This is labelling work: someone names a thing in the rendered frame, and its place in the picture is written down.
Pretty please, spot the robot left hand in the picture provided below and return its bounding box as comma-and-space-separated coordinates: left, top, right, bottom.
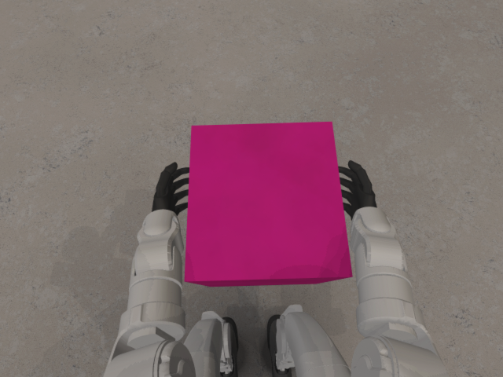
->
152, 162, 189, 216

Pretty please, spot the robot right forearm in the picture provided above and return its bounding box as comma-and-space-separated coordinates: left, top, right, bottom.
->
350, 207, 449, 376

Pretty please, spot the carton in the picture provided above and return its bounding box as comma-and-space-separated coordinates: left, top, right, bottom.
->
185, 122, 353, 287

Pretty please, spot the robot left thigh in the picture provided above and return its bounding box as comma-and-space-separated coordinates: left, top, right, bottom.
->
183, 318, 231, 377

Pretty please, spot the robot left forearm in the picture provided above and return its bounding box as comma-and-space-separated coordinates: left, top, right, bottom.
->
103, 210, 185, 377

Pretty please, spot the robot right hand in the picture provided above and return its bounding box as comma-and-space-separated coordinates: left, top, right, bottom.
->
338, 160, 377, 220

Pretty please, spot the robot right shin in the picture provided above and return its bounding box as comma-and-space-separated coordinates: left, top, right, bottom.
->
275, 305, 303, 370

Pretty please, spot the robot left upper arm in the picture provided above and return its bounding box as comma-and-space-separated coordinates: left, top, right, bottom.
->
104, 339, 196, 377

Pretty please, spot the robot right upper arm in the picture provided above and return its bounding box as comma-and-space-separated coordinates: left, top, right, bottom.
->
351, 335, 449, 377

